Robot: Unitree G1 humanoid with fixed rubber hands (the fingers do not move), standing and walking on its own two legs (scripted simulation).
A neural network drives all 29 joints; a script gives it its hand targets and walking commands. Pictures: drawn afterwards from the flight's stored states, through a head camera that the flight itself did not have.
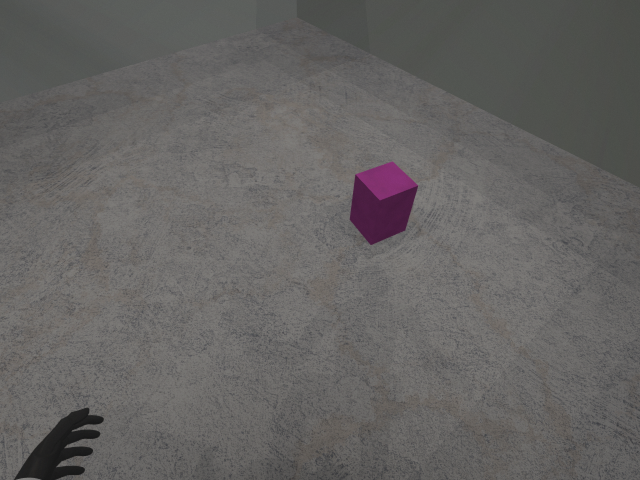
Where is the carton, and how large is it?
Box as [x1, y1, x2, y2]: [350, 161, 417, 244]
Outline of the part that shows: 392,161 355,174 350,220 370,244 405,229 417,188 417,185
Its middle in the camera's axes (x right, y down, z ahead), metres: +0.25 -0.17 +1.60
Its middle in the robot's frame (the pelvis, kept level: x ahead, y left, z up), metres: +1.22 -0.30 -0.63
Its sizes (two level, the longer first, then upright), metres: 0.180 0.167 0.255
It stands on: the floor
